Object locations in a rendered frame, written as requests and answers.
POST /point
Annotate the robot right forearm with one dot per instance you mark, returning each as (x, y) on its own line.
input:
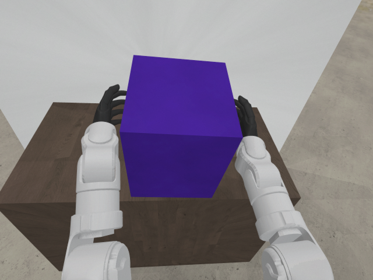
(277, 221)

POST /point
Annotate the robot left forearm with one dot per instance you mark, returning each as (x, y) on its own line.
(97, 187)

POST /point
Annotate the left robot upper arm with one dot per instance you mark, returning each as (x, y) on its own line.
(98, 261)

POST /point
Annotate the left robot hand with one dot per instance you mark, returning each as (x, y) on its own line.
(104, 110)

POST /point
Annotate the right robot upper arm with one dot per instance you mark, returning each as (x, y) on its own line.
(298, 260)

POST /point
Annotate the right robot hand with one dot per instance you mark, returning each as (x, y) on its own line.
(246, 117)

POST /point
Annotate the pedestal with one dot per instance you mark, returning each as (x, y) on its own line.
(39, 198)

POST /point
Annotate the carton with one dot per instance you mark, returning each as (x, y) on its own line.
(179, 128)

